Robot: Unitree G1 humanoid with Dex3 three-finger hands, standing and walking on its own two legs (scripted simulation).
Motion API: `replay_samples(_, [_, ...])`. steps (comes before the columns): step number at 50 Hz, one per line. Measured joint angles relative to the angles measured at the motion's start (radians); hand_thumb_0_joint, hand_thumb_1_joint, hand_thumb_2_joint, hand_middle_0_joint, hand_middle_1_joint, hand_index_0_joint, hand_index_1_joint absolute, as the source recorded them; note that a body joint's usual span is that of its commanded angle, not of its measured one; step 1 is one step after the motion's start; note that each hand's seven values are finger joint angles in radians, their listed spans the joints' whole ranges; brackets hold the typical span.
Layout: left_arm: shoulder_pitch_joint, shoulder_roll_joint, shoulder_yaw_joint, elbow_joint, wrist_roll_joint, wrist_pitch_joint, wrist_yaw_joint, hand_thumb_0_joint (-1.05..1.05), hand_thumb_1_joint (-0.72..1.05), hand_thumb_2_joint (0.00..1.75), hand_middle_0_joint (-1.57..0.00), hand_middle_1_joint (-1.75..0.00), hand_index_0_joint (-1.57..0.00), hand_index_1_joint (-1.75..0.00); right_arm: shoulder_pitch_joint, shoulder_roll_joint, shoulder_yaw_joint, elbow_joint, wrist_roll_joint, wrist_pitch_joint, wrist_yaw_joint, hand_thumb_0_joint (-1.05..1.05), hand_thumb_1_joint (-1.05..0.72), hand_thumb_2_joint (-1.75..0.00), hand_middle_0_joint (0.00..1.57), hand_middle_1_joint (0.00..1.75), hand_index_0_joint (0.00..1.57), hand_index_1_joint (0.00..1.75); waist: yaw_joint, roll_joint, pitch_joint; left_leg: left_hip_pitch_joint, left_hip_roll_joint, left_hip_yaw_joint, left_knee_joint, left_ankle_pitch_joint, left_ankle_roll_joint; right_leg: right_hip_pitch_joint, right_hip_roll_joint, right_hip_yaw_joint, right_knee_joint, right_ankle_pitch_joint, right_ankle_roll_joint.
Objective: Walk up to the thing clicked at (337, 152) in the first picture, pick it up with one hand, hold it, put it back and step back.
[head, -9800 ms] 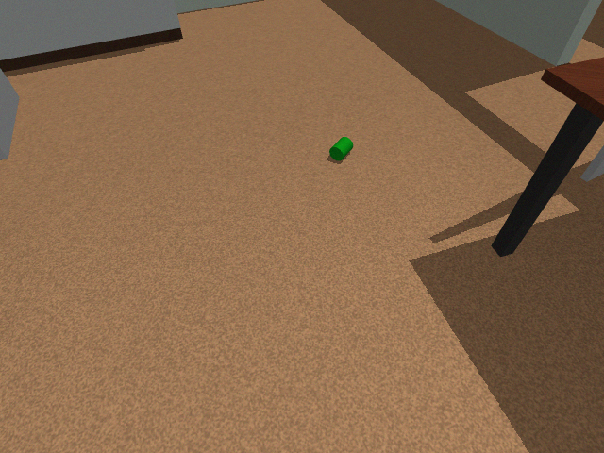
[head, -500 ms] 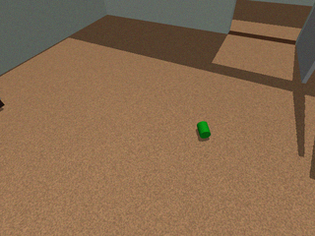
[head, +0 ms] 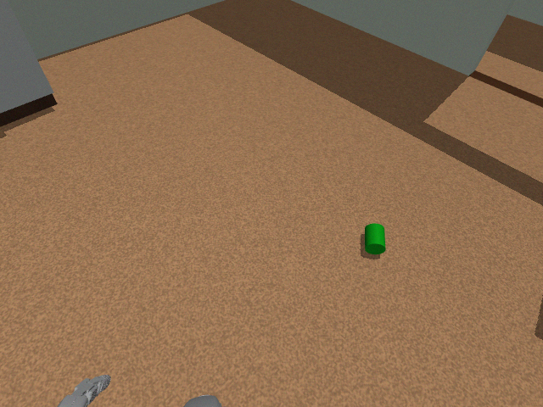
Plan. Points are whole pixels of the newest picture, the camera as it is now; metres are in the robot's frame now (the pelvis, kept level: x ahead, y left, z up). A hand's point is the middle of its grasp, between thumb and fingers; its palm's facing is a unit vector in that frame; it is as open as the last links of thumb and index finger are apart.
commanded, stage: walk up
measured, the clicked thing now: (374, 238) +0.86 -0.45 -0.72
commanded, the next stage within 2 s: none
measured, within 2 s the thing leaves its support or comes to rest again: neither
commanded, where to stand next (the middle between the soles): +0.13 +0.01 m, yaw +53 degrees
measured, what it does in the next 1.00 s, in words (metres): steps to the right, turning left: left foot, then right foot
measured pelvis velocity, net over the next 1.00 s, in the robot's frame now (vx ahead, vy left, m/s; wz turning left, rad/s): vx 0.05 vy -0.09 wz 0.75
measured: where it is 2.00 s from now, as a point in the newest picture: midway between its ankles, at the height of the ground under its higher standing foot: outside the picture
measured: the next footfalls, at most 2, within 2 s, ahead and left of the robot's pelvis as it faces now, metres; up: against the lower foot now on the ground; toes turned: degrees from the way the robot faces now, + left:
left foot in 0.04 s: +0.09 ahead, +0.14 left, +0.00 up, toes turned +10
right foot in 0.38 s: +0.30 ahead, -0.16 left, +0.00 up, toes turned +15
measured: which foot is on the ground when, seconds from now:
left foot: up 0.00-0.02, down 0.04-0.40, up 0.42-0.86, down 0.88-1.00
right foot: down 0.00-0.06, up 0.08-0.36, down 0.38-0.92, up 0.94-1.00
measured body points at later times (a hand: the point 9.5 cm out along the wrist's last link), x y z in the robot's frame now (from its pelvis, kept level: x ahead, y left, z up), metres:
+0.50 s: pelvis +0.11 -0.09 -0.02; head +0.19 -0.12 +0.42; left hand +0.12 +0.25 -0.09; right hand +0.32 -0.36 -0.16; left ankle +0.05 +0.08 -0.67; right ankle +0.26 -0.17 -0.72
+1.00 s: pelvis +0.05 -0.09 -0.03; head +0.04 -0.08 +0.42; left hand -0.15 +0.22 -0.13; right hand +0.33 -0.32 -0.11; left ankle -0.02 +0.00 -0.72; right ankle +0.22 -0.16 -0.68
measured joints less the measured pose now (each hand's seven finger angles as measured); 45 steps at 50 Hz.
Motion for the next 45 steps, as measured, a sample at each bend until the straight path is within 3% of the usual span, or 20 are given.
replay_samples(2, [0.012,0.011,0.006,0.000,-0.005,0.010,0.002,0.01,0.90,0.90,-0.21,-0.30,-0.21,-0.30,-0.005,-0.017,-0.008,-0.048,-0.001,-0.025,-0.016,0.01,-0.91,-0.90,0.21,0.30,0.21,0.30,0.000,-0.024,0.002,0.046,-0.037,0.032,-0.074,-0.008,0.014,-0.037,-0.047,0.004,0.126,-0.067,0.015])
replay_samples(3, [0.017,0.018,0.011,0.008,-0.008,0.018,0.006,0.01,0.90,0.90,-0.21,-0.30,-0.21,-0.30,-0.015,-0.019,-0.013,-0.072,-0.004,-0.039,-0.030,0.01,-0.91,-0.90,0.21,0.30,0.21,0.30,-0.007,-0.050,0.013,0.057,-0.063,0.046,-0.066,-0.021,0.005,-0.084,-0.086,0.045,0.251,-0.076,0.021])
replay_samples(4, [0.015,0.017,0.013,0.018,-0.010,0.029,0.008,0.01,0.90,0.90,-0.21,-0.30,-0.21,-0.30,-0.017,-0.026,-0.017,-0.102,-0.011,-0.054,-0.044,0.01,-0.91,-0.90,0.21,0.30,0.21,0.30,-0.020,-0.051,0.022,0.054,-0.074,0.042,-0.039,-0.039,-0.003,-0.143,-0.089,0.110,0.388,-0.094,0.041])
replay_samples(7, [-0.021,0.018,-0.007,0.035,-0.012,0.056,0.006,0.01,0.90,0.90,-0.21,-0.30,-0.21,-0.30,0.007,-0.032,-0.013,-0.143,-0.003,-0.082,-0.081,0.01,-0.91,-0.90,0.20,0.30,0.21,0.30,-0.067,-0.014,0.044,0.068,-0.083,-0.029,-0.030,-0.055,-0.001,-0.318,-0.017,0.280,0.687,-0.112,0.080])
replay_samples(10, [-0.049,0.040,-0.011,0.012,-0.024,0.034,0.002,0.01,0.90,0.90,-0.20,-0.30,-0.21,-0.30,0.040,-0.008,0.020,-0.132,0.002,-0.082,-0.090,0.01,-0.91,-0.90,0.20,0.30,0.21,0.30,-0.069,-0.018,0.047,0.123,-0.090,-0.080,-0.111,-0.028,-0.018,-0.445,-0.035,0.372,0.666,-0.028,0.078])
replay_samples(13, [-0.077,0.052,-0.004,0.000,-0.046,0.023,0.011,0.01,0.90,0.90,-0.20,-0.30,-0.21,-0.30,0.055,0.011,0.040,-0.121,-0.010,-0.075,-0.085,0.01,-0.90,-0.90,0.21,0.30,0.21,0.30,-0.066,-0.012,0.044,0.140,-0.085,-0.136,-0.126,-0.033,-0.046,-0.505,-0.065,0.404,0.513,0.047,0.076])
replay_samples(18, [-0.120,0.033,-0.020,0.021,-0.084,-0.001,0.050,0.01,0.90,0.90,-0.20,-0.30,-0.20,-0.30,0.022,0.005,0.048,-0.133,-0.020,-0.055,-0.072,0.01,-0.90,-0.90,0.21,0.30,0.21,0.30,-0.080,0.042,0.061,0.079,-0.093,-0.244,-0.013,-0.090,-0.070,-0.457,-0.054,0.380,0.218,0.247,0.073])
replay_samples(19, [-0.117,0.029,-0.024,0.028,-0.084,-0.009,0.057,0.01,0.90,0.90,-0.20,-0.30,-0.20,-0.30,0.008,-0.001,0.044,-0.137,-0.017,-0.045,-0.073,0.01,-0.90,-0.90,0.21,0.30,0.21,0.30,-0.077,0.055,0.060,0.054,-0.096,-0.256,0.037,-0.112,-0.065,-0.440,-0.048,0.370,0.186,0.270,0.079])
replay_samples(21, [-0.120,-0.004,-0.032,0.049,-0.070,-0.012,0.071,0.01,0.90,0.90,-0.20,-0.30,-0.20,-0.30,-0.055,-0.021,0.026,-0.129,-0.008,-0.022,-0.085,0.01,-0.90,-0.90,0.21,0.30,0.21,0.30,-0.075,0.113,0.081,-0.012,-0.100,-0.284,0.168,-0.158,-0.032,-0.461,-0.043,0.336,0.252,0.221,0.082])
replay_samples(24, [-0.128,-0.044,-0.059,0.071,-0.055,0.005,0.075,0.01,0.90,0.90,-0.20,-0.30,-0.21,-0.30,-0.116,-0.045,0.004,-0.129,-0.010,0.001,-0.090,0.01,-0.91,-0.90,0.21,0.30,0.21,0.30,-0.067,0.149,0.107,-0.104,-0.146,-0.227,0.362,-0.225,-0.016,-0.458,-0.096,0.305,0.272,0.200,0.073])
replay_samples(27, [-0.113,-0.061,-0.060,0.080,-0.049,0.002,0.081,0.01,0.90,0.90,-0.21,-0.30,-0.21,-0.30,-0.146,-0.070,-0.011,-0.127,-0.017,0.010,-0.066,0.01,-0.91,-0.90,0.20,0.30,0.21,0.30,-0.041,0.173,0.109,-0.159,-0.147,-0.182,0.470,-0.154,-0.024,-0.446,-0.124,0.281,0.227,0.225,0.064])
replay_samples(30, [-0.094,-0.041,-0.040,0.093,-0.043,0.001,0.090,0.01,0.90,0.90,-0.21,-0.30,-0.21,-0.30,-0.140,-0.079,-0.024,-0.128,-0.031,0.021,-0.039,0.01,-0.91,-0.90,0.20,0.30,0.20,0.30,-0.024,0.177,0.097,-0.177,-0.143,-0.195,0.531,-0.088,-0.039,-0.441,-0.143,0.243,0.194,0.242,0.054])
replay_samples(34, [-0.056,-0.004,-0.007,0.090,-0.037,-0.012,0.105,0.01,0.89,0.90,-0.21,-0.30,-0.21,-0.30,-0.105,-0.082,-0.032,-0.096,-0.042,0.045,-0.020,0.01,-0.91,-0.90,0.20,0.30,0.21,0.30,-0.009,0.173,0.068,-0.154,-0.122,-0.213,0.509,-0.074,-0.058,-0.425,-0.166,0.173,0.171,0.250,0.045])
replay_samples(38, [-0.019,0.042,0.019,0.087,-0.027,-0.024,0.110,0.01,0.89,0.90,-0.21,-0.30,-0.21,-0.30,-0.086,-0.077,-0.032,-0.058,-0.048,0.061,-0.005,0.01,-0.91,-0.90,0.20,0.30,0.21,0.30,-0.004,0.150,0.049,-0.114,-0.081,-0.172,0.391,-0.124,-0.062,-0.409,-0.200,0.104,0.176,0.246,0.039])
replay_samples(43, [0.008,0.099,0.041,0.113,-0.014,-0.015,0.114,0.01,0.89,0.90,-0.21,-0.30,-0.21,-0.30,-0.086,-0.074,-0.033,-0.040,-0.038,0.055,0.025,0.01,-0.91,-0.90,0.20,0.30,0.21,0.30,-0.002,0.104,0.026,-0.040,-0.052,-0.097,0.192,-0.201,-0.026,-0.420,-0.253,0.045,0.222,0.237,0.050])
replay_samples(45, [0.012,0.115,0.048,0.136,-0.013,0.000,0.118,0.01,0.89,0.90,-0.21,-0.30,-0.21,-0.30,-0.081,-0.077,-0.038,-0.042,-0.036,0.042,0.031,0.01,-0.91,-0.90,0.20,0.30,0.21,0.30,-0.004,0.079,0.009,-0.003,-0.069,-0.082,0.134,-0.178,-0.016,-0.455,-0.278,0.059,0.293,0.158,0.057])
